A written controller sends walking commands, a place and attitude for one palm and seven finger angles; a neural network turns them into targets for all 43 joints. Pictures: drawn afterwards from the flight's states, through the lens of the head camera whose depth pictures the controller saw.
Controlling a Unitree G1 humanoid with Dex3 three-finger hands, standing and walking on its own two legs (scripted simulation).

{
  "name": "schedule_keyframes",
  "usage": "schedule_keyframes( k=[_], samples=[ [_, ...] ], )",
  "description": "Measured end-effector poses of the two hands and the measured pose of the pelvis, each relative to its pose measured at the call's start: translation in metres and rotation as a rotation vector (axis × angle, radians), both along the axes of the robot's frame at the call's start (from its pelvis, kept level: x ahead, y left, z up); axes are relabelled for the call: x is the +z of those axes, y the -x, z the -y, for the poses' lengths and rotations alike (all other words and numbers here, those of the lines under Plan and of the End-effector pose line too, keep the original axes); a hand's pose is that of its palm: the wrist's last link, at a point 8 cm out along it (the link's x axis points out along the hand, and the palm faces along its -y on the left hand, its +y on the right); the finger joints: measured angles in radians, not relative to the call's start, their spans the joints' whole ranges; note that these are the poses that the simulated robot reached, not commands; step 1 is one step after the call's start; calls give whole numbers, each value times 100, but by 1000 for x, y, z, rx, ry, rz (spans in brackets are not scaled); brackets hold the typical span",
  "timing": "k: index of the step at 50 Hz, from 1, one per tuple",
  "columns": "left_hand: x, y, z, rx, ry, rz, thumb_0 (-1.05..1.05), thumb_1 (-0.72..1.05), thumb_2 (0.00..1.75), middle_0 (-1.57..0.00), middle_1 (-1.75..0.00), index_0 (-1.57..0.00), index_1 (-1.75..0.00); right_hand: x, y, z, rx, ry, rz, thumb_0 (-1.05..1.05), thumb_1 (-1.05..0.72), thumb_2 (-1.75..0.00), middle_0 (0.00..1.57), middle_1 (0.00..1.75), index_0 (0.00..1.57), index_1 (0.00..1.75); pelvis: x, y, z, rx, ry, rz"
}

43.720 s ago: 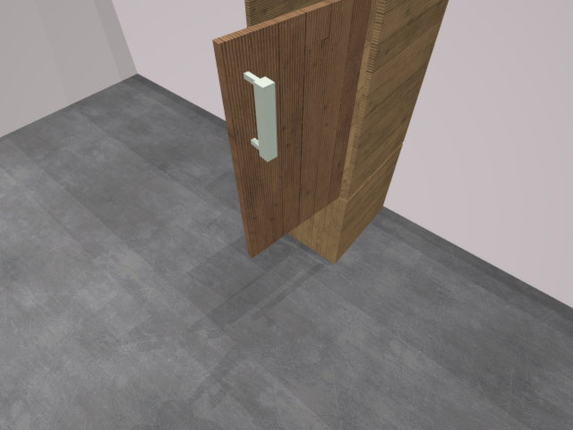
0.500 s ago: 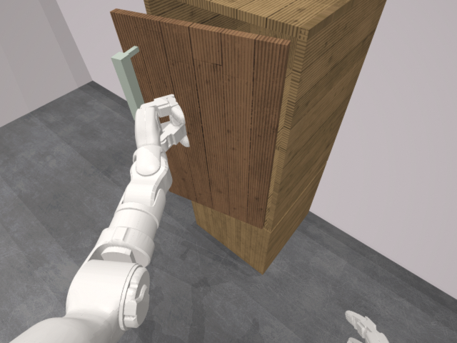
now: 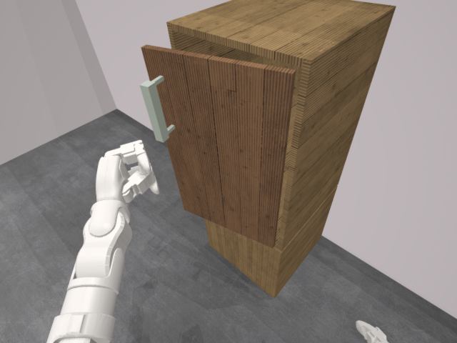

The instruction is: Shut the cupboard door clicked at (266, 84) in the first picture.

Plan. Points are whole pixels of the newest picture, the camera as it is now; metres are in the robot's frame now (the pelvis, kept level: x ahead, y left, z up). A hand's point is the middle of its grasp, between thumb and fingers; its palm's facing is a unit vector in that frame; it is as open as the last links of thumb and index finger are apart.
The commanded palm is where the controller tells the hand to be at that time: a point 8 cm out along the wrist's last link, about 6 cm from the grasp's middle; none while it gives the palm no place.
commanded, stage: draw the hand back to the body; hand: left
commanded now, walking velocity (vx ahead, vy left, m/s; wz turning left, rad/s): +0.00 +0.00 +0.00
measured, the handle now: (161, 109) +0.61 +0.20 +0.12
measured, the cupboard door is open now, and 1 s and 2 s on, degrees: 14 14 14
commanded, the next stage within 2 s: step back with the hand held close in 1.10 s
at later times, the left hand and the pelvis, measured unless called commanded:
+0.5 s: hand (62, 232) +0.23 +0.24 +0.16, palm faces +0.35 -0.88 -0.32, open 4.4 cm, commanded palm +0.18 +0.28 +0.18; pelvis +0.00 +0.01 +0.01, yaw +1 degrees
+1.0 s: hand (16, 254) +0.19 +0.28 +0.17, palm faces +0.48 -0.79 -0.40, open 7.3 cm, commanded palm +0.14 +0.32 +0.19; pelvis +0.01 +0.02 +0.01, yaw +1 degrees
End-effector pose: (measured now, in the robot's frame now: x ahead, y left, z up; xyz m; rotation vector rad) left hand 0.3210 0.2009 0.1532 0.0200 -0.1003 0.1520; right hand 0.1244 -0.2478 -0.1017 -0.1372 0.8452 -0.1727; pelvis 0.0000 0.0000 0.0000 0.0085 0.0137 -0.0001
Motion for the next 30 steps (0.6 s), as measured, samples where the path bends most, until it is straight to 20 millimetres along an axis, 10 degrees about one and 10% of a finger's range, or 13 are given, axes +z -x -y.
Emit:
schedule_keyframes(
  k=[12,30],
  samples=[
    [10,77,-35,47,-228,29,1,89,90,-108,-127,-108,-126,48,-67,-41,123,-7,217,1,-91,-90,20,30,20,30,10,9,-7,7,1,68],
    [29,148,-97,249,-381,16,1,89,90,-61,-74,-60,-74,25,-43,-52,120,-12,98,2,-91,-90,20,30,21,30,14,1,-17,6,4,80]
  ],
)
